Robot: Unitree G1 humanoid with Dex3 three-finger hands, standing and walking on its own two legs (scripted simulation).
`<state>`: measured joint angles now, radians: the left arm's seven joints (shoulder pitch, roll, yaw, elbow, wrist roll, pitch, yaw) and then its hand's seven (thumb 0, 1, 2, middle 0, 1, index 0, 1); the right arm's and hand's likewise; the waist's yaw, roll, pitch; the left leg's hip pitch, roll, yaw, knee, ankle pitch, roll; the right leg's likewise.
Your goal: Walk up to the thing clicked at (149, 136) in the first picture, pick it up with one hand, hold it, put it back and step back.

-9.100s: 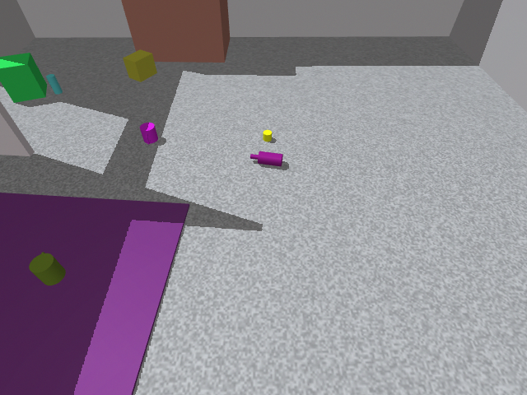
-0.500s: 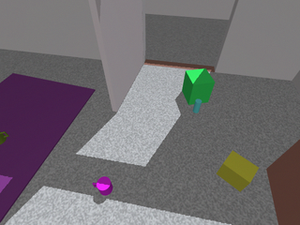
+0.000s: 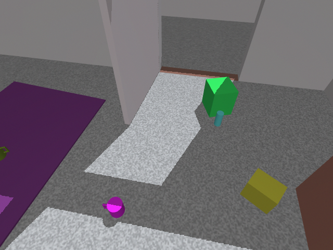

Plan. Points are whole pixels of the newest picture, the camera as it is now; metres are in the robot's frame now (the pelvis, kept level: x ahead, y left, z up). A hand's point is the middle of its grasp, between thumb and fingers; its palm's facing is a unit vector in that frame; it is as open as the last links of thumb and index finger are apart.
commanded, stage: stand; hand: left
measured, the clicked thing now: (113, 207) +0.49 +0.31 -0.73
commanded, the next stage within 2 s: walk up in 0.64 s
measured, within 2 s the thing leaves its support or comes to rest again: neither
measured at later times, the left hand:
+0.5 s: hand out of the picture +0.07 +0.26 -0.16, palm faces -0.03 -0.94 -0.35, open 7.4 cm
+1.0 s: hand out of the picture +0.05 +0.39 -0.18, palm faces -0.01 -0.89 -0.45, open 7.4 cm
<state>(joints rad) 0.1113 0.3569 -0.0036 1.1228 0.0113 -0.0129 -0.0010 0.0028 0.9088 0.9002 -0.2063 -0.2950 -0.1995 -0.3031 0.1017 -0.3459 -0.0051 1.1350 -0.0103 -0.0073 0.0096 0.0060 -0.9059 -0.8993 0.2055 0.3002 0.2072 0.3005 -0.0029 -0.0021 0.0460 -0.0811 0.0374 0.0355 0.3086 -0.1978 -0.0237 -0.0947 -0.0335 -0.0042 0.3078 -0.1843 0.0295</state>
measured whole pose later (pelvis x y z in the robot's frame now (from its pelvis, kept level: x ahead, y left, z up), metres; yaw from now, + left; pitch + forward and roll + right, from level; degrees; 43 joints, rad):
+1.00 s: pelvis +0.02 +0.09 -0.03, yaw +1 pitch -3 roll -1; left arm 0.23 0.45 0.06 1.00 0.03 0.01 0.03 0.01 0.91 0.90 -0.21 -0.30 -0.20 -0.30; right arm 0.22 -0.38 -0.10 0.97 -0.05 0.02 0.05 0.01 -0.91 -0.90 0.20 0.30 0.20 0.30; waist 0.01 -0.01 0.12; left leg -0.31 0.04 0.00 0.67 -0.29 -0.01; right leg -0.26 -0.07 0.10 0.80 -0.50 -0.01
